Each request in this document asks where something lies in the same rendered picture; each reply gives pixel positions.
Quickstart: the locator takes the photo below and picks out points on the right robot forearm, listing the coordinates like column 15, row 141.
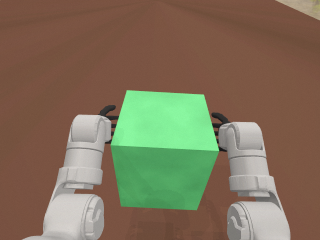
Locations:
column 245, row 148

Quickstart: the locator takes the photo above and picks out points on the left robot upper arm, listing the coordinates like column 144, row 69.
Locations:
column 73, row 216

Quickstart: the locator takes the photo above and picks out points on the robot right hand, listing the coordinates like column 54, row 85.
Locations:
column 224, row 120

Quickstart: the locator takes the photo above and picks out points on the right robot upper arm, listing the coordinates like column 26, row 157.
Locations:
column 256, row 220

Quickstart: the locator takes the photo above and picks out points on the carton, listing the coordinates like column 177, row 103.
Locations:
column 164, row 149

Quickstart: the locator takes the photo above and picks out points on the robot left hand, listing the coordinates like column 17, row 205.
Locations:
column 103, row 113

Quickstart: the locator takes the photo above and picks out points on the left robot forearm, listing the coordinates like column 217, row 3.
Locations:
column 83, row 159

